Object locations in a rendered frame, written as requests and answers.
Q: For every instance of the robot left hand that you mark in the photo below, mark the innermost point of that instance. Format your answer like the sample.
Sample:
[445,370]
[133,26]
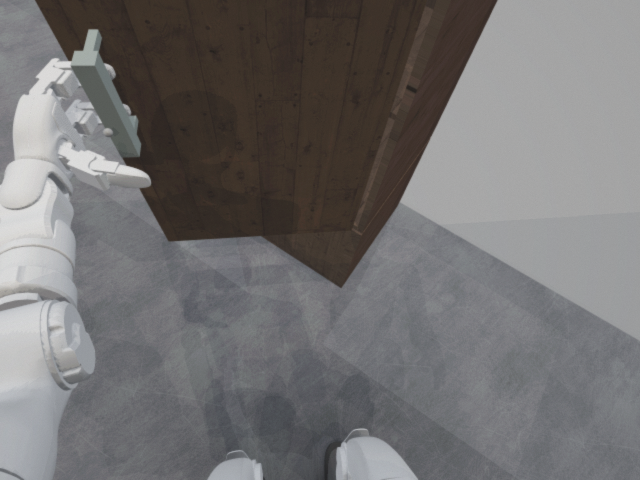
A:
[41,129]

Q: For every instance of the handle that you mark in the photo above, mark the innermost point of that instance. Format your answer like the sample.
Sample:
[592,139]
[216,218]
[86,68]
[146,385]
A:
[94,78]

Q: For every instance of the right robot thigh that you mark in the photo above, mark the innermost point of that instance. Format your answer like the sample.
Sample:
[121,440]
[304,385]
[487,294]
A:
[370,458]

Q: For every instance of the left robot upper arm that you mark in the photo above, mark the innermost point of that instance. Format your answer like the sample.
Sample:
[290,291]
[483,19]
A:
[44,353]

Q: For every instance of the robot left forearm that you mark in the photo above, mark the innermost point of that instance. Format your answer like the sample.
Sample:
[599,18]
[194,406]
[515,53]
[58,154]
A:
[37,246]

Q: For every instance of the robot left shin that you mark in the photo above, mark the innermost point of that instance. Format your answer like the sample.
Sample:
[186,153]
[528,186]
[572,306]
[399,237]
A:
[236,454]

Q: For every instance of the cupboard door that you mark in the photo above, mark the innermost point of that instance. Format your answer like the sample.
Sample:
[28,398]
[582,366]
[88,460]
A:
[255,117]

